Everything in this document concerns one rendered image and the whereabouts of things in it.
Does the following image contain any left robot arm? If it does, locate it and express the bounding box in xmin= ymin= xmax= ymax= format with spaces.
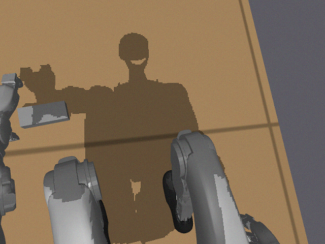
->
xmin=0 ymin=115 xmax=16 ymax=244

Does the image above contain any small box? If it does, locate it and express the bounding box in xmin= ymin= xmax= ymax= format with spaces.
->
xmin=17 ymin=101 xmax=70 ymax=129

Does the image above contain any left robot foot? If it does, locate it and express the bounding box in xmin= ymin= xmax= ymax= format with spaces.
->
xmin=99 ymin=200 xmax=111 ymax=244

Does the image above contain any right robot hand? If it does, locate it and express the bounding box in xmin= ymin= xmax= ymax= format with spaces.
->
xmin=240 ymin=214 xmax=280 ymax=244

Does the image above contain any right robot foot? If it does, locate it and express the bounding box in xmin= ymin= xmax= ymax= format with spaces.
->
xmin=162 ymin=170 xmax=193 ymax=233

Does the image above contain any left robot hand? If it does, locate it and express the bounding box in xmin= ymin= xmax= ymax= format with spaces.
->
xmin=0 ymin=73 xmax=23 ymax=142

